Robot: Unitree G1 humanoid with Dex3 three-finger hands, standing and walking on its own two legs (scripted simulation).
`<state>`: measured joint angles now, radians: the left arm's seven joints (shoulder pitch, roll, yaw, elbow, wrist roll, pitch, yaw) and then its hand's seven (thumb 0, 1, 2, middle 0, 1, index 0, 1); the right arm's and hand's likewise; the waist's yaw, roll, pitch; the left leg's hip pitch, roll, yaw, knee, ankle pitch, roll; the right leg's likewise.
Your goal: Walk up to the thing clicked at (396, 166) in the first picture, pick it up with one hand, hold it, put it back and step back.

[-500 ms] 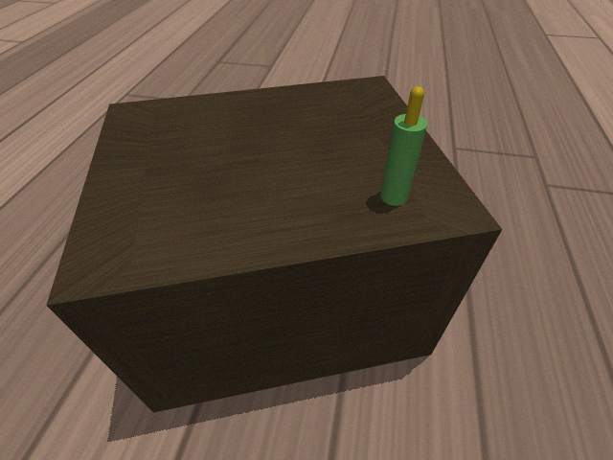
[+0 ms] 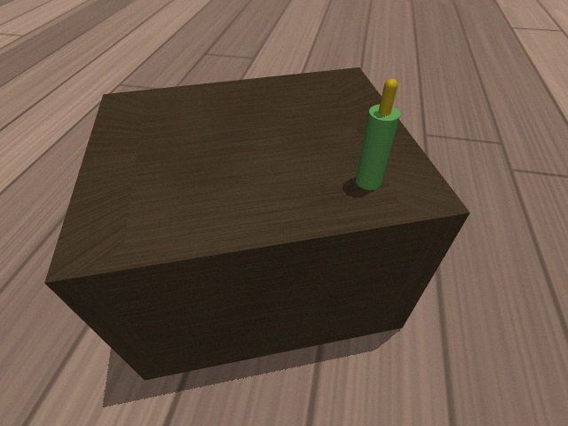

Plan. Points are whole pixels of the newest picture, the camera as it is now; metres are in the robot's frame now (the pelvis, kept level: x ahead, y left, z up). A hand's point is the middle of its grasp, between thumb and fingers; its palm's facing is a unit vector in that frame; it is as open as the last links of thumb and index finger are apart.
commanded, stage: stand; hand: right
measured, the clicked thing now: (378, 137) +0.72 -0.20 +0.01
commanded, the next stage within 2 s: walk up in 0.62 s
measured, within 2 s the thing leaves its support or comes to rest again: neither
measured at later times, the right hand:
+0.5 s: hand out of the picture +0.08 -0.25 -0.16, palm faces -0.05 +0.94 -0.34, open 7.4 cm
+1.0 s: hand out of the picture +0.11 -0.37 -0.18, palm faces -0.12 +0.91 -0.41, open 7.4 cm
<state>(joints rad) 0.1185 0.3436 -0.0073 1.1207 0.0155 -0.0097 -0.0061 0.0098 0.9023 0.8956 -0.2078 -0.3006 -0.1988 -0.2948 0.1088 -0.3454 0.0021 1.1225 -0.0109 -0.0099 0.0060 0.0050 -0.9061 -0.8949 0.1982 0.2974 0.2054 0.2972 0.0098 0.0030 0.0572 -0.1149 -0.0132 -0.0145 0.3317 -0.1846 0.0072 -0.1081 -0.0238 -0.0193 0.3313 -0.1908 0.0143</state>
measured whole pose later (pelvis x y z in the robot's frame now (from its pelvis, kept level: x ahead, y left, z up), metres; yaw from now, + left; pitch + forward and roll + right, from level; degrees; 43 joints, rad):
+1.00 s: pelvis +0.08 -0.08 -0.02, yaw +5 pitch -3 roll +0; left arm 0.24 0.40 0.11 0.90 0.05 -0.03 -0.07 0.01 0.90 0.90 -0.21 -0.30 -0.20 -0.29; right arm 0.35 -0.42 -0.08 0.97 -0.03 -0.01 0.00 0.01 -0.91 -0.89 0.20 0.30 0.21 0.30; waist 0.01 0.03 0.09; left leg -0.31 0.01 -0.11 1.01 -0.49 0.04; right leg -0.29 -0.04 -0.06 0.64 -0.30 -0.01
